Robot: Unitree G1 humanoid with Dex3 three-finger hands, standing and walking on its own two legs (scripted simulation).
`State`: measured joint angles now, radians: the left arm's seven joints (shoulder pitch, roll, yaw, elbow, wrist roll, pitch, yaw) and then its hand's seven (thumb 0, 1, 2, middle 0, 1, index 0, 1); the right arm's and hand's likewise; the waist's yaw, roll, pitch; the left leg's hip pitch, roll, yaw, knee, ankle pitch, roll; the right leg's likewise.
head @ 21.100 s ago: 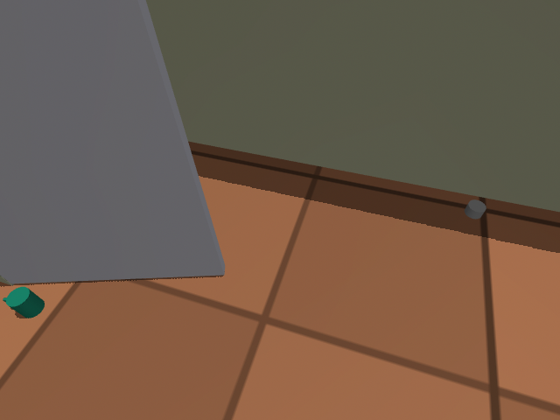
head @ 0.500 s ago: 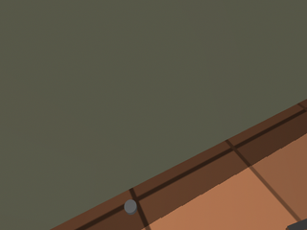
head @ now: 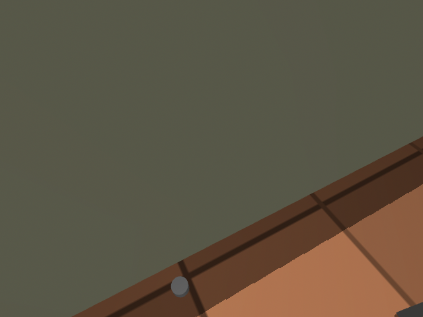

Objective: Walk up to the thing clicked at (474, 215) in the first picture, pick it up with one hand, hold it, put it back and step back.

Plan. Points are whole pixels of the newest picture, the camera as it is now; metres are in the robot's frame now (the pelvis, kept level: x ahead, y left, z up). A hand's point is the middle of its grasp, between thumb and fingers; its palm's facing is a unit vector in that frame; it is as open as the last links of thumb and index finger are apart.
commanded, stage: stand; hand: left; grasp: from above
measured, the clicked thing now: (180, 286) +0.36 +0.21 -0.76
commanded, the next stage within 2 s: rise first in 0.20 s
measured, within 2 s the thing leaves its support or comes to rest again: neither
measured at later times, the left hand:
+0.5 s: hand out of the picture +0.14 +0.25 -0.17, palm faces +0.01 -0.95 -0.33, open 8.5 cm
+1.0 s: hand out of the picture +0.12 +0.26 -0.24, palm faces -0.16 -0.87 -0.46, open 14.0 cm
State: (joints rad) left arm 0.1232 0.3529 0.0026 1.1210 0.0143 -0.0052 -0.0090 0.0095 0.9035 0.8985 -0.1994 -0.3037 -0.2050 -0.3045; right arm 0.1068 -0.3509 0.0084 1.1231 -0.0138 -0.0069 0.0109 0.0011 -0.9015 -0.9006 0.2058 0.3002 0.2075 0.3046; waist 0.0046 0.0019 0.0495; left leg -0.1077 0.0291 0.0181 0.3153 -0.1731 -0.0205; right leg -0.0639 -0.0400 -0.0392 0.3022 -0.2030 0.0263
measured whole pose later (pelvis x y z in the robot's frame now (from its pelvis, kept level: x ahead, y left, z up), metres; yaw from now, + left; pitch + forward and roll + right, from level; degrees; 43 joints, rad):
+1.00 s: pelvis -0.03 +0.00 -0.10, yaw -1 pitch +18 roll -2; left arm 0.18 0.31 0.16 0.60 0.26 0.13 0.01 0.00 -0.50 1.01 -0.06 -1.06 -0.05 -1.07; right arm 0.20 -0.24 -0.05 0.59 0.00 -0.11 0.00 0.01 -0.89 -0.90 0.20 0.30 0.21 0.30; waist -0.02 0.00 -0.10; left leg -0.95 0.06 -0.01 1.15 -0.51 -0.02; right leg -0.90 -0.03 -0.03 1.12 -0.53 0.02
